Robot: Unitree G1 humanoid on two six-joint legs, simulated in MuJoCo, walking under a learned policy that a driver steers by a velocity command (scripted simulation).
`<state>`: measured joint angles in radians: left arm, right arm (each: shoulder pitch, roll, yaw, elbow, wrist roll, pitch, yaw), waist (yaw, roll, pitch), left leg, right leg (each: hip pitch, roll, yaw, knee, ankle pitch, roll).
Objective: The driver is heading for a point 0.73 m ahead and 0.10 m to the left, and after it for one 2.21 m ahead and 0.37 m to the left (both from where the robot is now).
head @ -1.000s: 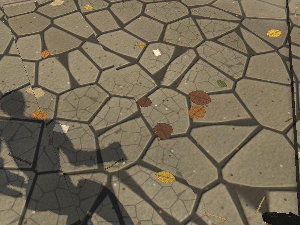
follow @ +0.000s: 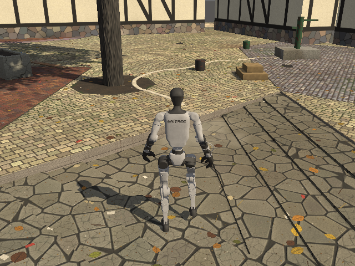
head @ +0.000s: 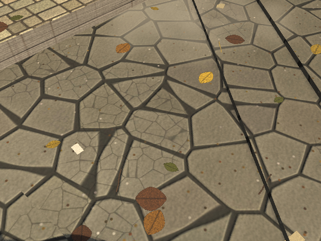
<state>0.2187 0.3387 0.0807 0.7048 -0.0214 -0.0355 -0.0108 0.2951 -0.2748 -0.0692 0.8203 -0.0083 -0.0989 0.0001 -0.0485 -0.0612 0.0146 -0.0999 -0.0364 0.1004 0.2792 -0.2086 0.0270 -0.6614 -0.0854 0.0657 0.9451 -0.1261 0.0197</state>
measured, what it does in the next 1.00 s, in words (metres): goes down, turning left: right foot 0.03 m lower, then left foot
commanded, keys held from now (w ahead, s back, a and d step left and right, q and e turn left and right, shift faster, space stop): w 0.12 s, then w+q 0.78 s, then q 0.10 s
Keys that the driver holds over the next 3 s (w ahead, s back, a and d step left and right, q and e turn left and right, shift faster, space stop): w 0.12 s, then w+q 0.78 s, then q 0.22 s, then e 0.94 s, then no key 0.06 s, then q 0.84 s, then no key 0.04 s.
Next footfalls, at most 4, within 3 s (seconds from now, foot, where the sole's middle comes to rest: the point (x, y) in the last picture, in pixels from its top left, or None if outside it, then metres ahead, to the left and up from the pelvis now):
0.24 right None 0.28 -0.16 -0.82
0.74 left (140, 221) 0.58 0.08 -0.82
1.18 right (156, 163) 0.87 -0.01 -0.82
1.60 left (116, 188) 0.74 0.18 -0.82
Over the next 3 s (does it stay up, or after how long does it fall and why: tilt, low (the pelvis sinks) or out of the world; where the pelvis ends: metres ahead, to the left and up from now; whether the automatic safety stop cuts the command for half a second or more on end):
stays up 0.76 0.00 -0.04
